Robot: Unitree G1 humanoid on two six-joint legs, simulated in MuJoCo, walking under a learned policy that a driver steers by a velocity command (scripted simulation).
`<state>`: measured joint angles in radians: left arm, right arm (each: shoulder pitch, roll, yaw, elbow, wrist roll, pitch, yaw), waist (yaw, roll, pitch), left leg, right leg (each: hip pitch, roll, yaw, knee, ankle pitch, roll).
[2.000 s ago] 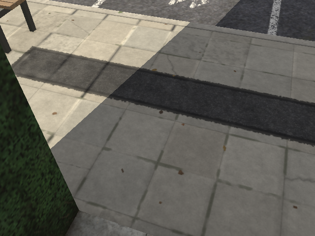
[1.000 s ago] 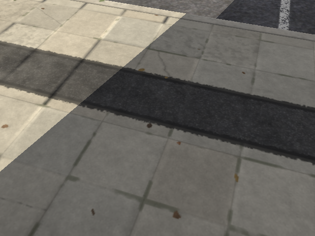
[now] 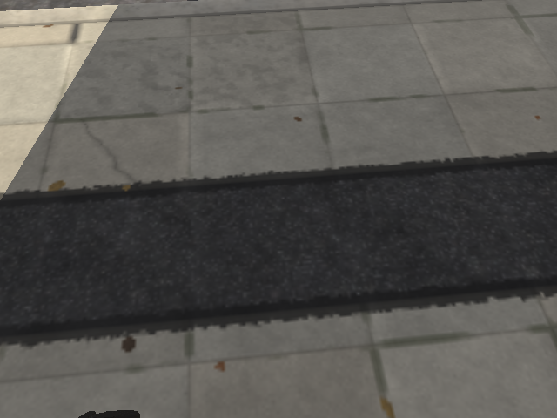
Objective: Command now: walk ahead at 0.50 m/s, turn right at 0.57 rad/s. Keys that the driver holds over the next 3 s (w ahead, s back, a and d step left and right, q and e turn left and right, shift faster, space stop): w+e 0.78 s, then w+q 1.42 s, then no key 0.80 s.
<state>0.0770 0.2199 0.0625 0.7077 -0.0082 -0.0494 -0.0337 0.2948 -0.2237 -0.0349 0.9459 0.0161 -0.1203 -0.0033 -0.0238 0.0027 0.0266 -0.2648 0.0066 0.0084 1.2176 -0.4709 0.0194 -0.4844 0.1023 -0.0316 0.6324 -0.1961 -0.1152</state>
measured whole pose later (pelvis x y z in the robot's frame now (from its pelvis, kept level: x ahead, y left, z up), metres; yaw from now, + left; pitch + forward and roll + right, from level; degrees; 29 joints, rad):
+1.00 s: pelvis +0.48 -0.09 +0.01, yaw -28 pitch +2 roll +1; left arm 0.04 0.24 0.04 0.58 0.01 -0.06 -0.03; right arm 0.37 -0.29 -0.05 0.91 0.03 -0.06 0.01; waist -0.07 -0.01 0.06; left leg -0.16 0.06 0.03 0.90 -0.48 0.00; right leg -0.47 -0.01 -0.05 0.60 -0.16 -0.06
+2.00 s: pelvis +0.99 -0.21 +0.01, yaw +5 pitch +3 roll +0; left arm 0.02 0.27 0.05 0.66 0.00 -0.13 -0.03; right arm 0.39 -0.30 -0.08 0.73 0.02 -0.03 -0.02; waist -0.09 -0.02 0.00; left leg -0.08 -0.11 -0.24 0.52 -0.45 0.06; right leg -0.45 0.02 0.06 0.45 -0.04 -0.01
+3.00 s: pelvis +1.27 -0.16 +0.02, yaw +18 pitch -1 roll +1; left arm 0.22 0.22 0.01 0.91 0.01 -0.02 0.02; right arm 0.19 -0.23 -0.04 0.83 -0.02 0.01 -0.01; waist 0.00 0.01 0.02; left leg -0.30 -0.01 -0.01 0.51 -0.19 0.00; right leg -0.23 -0.03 0.00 0.55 -0.31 0.02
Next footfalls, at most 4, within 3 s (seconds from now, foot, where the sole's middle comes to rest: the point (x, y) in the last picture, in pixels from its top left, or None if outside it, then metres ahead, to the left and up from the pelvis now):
0.40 left None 0.40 0.11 -0.75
0.94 right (390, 378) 0.54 -0.25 -0.75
1.50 left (321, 254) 0.89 -0.11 -0.75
2.00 right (384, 182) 1.15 -0.32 -0.75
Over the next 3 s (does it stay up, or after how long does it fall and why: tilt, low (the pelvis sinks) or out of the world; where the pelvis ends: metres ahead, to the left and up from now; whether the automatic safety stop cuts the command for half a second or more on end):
stays up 1.27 -0.16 0.02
